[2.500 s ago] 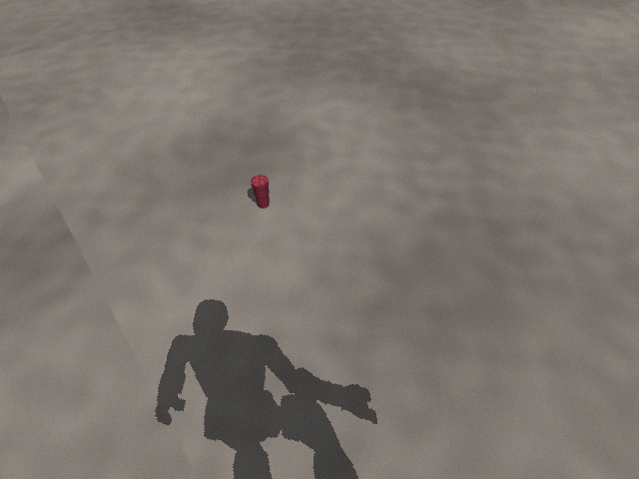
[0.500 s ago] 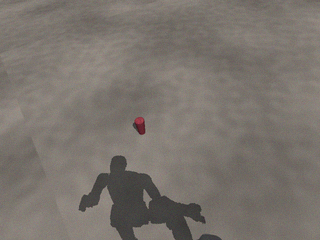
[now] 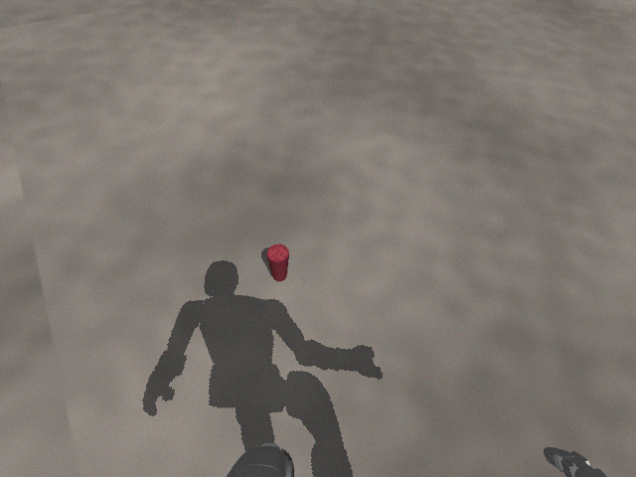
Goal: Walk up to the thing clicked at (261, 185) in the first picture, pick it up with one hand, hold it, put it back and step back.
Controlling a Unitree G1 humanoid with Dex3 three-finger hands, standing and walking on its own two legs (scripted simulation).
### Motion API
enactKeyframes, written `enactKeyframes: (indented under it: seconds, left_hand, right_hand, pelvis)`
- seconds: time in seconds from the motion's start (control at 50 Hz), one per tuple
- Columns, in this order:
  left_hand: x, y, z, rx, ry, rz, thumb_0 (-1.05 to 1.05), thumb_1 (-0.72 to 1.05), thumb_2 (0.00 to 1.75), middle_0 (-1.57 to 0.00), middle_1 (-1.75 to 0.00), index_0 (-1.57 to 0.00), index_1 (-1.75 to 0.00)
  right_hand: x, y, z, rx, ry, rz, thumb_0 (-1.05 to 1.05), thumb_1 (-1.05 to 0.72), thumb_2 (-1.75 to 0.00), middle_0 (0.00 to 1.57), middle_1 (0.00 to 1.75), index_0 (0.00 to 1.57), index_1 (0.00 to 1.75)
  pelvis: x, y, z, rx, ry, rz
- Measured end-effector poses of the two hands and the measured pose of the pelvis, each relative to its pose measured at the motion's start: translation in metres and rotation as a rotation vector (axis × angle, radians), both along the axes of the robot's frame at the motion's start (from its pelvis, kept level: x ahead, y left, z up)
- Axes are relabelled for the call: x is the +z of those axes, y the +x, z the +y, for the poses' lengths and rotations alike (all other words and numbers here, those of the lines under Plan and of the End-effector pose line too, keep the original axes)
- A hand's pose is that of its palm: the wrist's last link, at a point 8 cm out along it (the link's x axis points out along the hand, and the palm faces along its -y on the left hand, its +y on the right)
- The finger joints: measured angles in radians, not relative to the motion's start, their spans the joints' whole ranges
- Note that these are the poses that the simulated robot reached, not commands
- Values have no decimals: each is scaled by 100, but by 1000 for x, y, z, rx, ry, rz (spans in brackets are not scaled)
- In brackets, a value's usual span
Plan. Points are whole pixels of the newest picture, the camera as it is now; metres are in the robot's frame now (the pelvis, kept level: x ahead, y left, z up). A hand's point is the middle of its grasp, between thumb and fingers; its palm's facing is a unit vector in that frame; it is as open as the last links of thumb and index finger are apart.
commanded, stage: walk up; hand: left
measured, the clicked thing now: (278, 264) +0.82 +0.18 -0.68
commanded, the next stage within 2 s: none
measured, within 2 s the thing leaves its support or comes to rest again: neither
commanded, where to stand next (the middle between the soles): +0.48 -0.02 m, yaw +0 degrees
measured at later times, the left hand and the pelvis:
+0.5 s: hand (182, 354) +0.28 +0.24 -0.11, palm faces -0.10 -0.90 -0.42, open 7.4 cm; pelvis +0.18 -0.04 +0.00, yaw -2 degrees
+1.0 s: hand (192, 319) +0.35 +0.25 -0.15, palm faces -0.02 -0.94 -0.35, open 7.4 cm; pelvis +0.33 -0.02 +0.00, yaw +0 degrees
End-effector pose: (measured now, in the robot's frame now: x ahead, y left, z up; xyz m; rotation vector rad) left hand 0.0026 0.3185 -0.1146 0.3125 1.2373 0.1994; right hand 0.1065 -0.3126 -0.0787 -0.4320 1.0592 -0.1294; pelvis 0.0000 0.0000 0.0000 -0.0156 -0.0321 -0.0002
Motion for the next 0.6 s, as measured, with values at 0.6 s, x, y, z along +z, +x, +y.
enactKeyframes:
  seconds: [0.6]
  left_hand:
    - [54, 300, -59, -117, 78, -181, 1, 90, 90, -20, -30, -20, -30]
  right_hand:
    - [-34, 122, -53, -133, 82, 145, 1, -91, -90, 20, 30, 20, 30]
  pelvis:
    - [11, 212, -52, -33, 46, -19]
